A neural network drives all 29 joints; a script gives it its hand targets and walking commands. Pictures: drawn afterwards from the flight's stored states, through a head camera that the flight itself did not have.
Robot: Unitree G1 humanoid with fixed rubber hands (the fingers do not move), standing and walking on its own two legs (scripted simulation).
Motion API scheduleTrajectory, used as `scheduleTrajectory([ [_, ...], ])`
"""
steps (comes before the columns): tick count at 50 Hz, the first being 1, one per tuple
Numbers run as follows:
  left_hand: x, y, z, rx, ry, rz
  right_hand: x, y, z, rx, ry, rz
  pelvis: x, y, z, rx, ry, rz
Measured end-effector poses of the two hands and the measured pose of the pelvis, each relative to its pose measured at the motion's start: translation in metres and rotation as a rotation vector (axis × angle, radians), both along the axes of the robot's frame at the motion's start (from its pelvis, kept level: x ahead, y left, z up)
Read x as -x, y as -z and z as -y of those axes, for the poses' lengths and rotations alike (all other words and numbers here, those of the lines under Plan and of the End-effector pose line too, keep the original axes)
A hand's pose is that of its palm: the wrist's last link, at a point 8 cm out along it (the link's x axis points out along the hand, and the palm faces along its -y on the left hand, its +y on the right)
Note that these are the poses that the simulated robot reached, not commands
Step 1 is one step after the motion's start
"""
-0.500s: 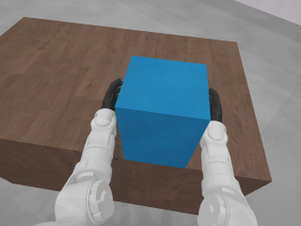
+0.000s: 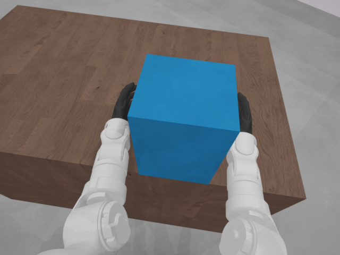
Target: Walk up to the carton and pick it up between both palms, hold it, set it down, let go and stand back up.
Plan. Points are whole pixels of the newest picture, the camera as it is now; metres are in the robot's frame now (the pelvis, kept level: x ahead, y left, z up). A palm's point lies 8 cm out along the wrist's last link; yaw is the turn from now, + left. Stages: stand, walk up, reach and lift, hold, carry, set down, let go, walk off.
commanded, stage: set down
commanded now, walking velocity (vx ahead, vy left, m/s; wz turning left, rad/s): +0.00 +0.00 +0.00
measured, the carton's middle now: (181, 126) +0.41 -0.06 +0.05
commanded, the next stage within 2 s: let go in 1.62 s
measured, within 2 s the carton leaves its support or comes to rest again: neither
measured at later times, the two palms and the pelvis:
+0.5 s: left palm (117, 119) +0.45 +0.09 +0.05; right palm (237, 125) +0.40 -0.20 +0.06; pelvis +0.00 +0.00 -0.01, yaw -4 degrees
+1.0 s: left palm (95, 107) +0.45 +0.13 +0.09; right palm (271, 121) +0.38 -0.26 +0.10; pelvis -0.03 +0.01 -0.02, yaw -5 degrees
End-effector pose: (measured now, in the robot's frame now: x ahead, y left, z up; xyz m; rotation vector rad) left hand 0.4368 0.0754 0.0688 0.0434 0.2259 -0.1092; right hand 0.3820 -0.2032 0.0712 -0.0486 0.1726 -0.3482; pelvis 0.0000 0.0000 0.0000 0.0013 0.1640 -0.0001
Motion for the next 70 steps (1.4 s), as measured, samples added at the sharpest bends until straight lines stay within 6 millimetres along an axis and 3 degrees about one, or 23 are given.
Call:
scheduleTrajectory([
  [19, -0.005, 0.015, -0.003, -0.008, 0.007, -0.025, -0.008, 0.008, 0.002, -0.010, -0.036, -0.026, 0.000, 0.002, -0.002, -0.003, 0.042, -0.068],
  [28, -0.011, 0.022, -0.027, -0.025, -0.056, -0.019, -0.020, 0.014, -0.002, -0.063, -0.048, -0.059, 0.003, 0.007, -0.005, -0.007, 0.083, -0.182],
  [34, -0.016, 0.009, -0.049, -0.032, -0.089, -0.021, -0.020, 0.009, 0.001, -0.081, -0.049, -0.097, 0.008, 0.010, -0.009, 0.003, 0.072, -0.202],
  [39, -0.015, -0.002, -0.059, -0.029, -0.094, -0.016, -0.012, 0.002, 0.017, -0.077, -0.026, -0.114, 0.014, 0.011, -0.012, 0.014, 0.066, -0.200],
  [50, -0.009, -0.025, -0.055, -0.009, -0.056, -0.003, 0.007, -0.031, 0.055, -0.068, -0.001, -0.104, 0.031, 0.016, -0.014, 0.012, 0.078, -0.194],
  [60, -0.012, -0.069, -0.052, -0.012, -0.049, 0.012, -0.001, -0.074, 0.050, -0.077, -0.028, -0.080, 0.044, 0.018, -0.012, 0.008, 0.073, -0.181],
  [70, -0.018, -0.106, -0.064, -0.001, -0.061, 0.017, -0.004, -0.104, 0.048, -0.083, -0.013, -0.097, 0.045, 0.016, -0.007, 0.012, 0.049, -0.147],
])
